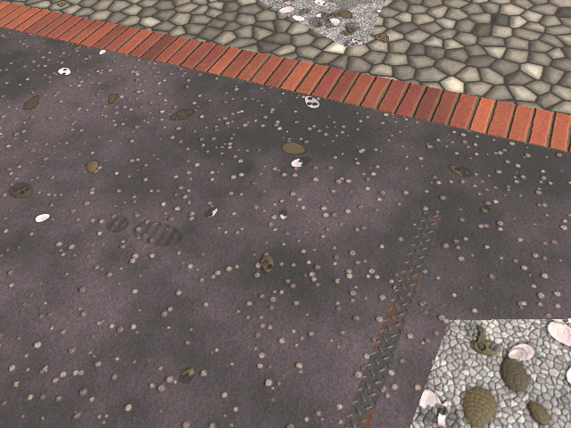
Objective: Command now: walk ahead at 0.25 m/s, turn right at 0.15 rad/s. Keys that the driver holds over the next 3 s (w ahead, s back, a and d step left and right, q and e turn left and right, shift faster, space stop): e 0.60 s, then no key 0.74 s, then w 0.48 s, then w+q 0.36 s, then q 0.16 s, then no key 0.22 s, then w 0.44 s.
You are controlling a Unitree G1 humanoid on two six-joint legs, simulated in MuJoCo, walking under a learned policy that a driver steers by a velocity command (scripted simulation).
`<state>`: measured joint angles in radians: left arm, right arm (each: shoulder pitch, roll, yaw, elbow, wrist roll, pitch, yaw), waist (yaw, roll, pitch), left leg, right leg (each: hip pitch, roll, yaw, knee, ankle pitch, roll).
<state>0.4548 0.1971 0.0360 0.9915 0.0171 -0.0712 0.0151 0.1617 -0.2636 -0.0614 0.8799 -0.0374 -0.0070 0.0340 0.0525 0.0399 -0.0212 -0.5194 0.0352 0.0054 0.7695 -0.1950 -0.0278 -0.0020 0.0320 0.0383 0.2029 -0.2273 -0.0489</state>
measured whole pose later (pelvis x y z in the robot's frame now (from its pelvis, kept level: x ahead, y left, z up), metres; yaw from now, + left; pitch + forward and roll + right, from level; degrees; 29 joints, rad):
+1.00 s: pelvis +0.08 +0.00 -0.01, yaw -24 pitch -1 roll +0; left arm 0.16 0.21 0.02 0.83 0.02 0.02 0.01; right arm 0.25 -0.24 -0.04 0.87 -0.01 0.06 -0.03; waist -0.01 0.02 0.04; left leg -0.26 0.02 0.01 0.61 -0.36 0.00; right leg -0.22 0.07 -0.01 0.44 -0.20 -0.07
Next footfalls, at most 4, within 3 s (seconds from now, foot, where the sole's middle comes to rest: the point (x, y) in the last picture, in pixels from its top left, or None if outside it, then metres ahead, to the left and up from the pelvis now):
0.14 left None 0.16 0.11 -0.79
0.62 right None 0.10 -0.09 -0.79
1.04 left None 0.16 0.10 -0.79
2.12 left None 0.51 -0.12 -0.79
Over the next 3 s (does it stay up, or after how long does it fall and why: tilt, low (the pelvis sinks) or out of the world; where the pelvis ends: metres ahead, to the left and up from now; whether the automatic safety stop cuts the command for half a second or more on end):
stays up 0.67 -0.20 0.00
